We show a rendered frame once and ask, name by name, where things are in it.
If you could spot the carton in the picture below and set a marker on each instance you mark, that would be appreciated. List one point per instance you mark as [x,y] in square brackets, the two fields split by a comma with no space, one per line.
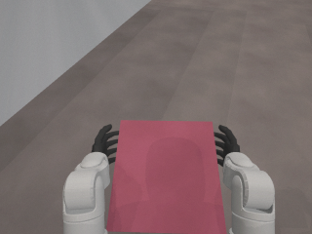
[166,179]

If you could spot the right robot forearm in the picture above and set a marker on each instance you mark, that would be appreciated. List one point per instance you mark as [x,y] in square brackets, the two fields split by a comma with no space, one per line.
[252,196]

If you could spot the right robot hand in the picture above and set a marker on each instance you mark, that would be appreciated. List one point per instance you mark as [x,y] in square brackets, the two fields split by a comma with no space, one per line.
[230,143]

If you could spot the left robot forearm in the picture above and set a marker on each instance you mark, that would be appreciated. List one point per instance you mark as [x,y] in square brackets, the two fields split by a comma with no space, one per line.
[83,201]

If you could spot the left robot hand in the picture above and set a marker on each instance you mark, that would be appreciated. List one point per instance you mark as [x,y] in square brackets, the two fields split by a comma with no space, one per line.
[101,142]

